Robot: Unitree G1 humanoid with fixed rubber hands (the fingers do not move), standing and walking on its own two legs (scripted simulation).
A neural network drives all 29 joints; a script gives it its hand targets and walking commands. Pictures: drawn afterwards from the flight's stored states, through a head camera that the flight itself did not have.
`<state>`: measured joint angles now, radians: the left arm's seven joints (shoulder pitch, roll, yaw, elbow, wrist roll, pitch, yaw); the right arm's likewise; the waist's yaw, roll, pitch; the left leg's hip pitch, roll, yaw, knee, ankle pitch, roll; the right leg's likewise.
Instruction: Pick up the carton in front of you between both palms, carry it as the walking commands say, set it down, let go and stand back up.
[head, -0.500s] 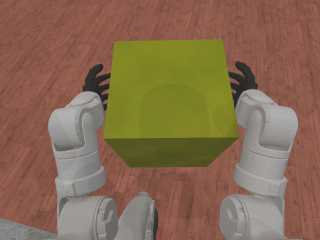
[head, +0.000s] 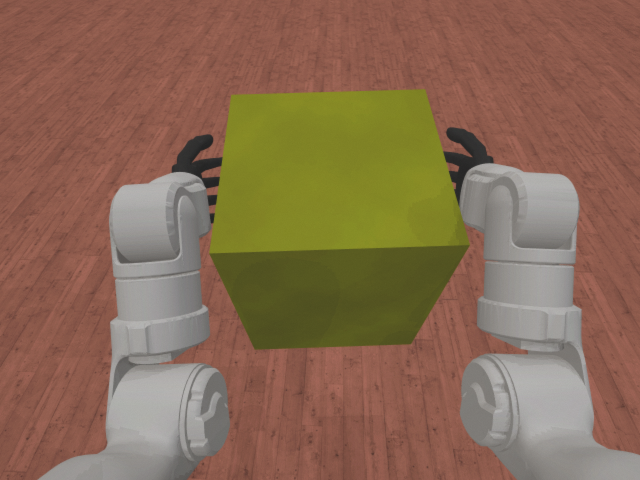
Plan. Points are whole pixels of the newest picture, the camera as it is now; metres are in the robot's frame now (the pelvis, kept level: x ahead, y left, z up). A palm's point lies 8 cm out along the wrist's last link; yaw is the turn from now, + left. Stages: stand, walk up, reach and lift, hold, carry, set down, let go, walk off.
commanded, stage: carry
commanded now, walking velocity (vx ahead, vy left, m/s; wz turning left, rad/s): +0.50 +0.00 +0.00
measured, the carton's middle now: (330, 233) +0.39 -0.02 +0.13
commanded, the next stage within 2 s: none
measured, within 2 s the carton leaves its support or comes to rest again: neither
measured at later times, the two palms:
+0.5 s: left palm (193, 151) +0.62 +0.18 +0.10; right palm (372, 144) +0.63 -0.12 +0.10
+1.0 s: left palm (224, 81) +0.85 +0.15 +0.11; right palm (368, 75) +0.87 -0.15 +0.11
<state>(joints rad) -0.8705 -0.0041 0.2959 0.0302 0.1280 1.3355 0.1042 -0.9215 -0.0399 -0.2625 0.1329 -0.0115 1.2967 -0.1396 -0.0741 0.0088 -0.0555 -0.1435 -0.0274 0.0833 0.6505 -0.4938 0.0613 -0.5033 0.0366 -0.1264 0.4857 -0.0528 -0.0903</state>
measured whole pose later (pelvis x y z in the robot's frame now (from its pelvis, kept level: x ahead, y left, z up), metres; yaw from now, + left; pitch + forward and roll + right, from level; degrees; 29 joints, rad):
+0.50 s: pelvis +0.30 +0.03 +0.01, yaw +1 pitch +5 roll +2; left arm -0.47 -0.09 0.24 -0.08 0.10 1.18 0.10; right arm -0.47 0.13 -0.23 -0.08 -0.11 1.18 -0.11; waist 0.00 -0.03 -0.04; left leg -0.46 0.00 0.19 0.46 -0.09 0.07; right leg -0.15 -0.04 -0.09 0.68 -0.46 -0.01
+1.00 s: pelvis +0.60 -0.01 +0.01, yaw +3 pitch +3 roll +0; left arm -0.19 -0.14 0.11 -0.24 0.13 1.24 0.09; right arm -0.19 0.12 -0.13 -0.27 -0.12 1.27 -0.09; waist 0.02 0.02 -0.17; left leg -0.33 0.07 0.06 1.07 -0.46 0.00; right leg -0.38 -0.04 -0.22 0.52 -0.21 -0.07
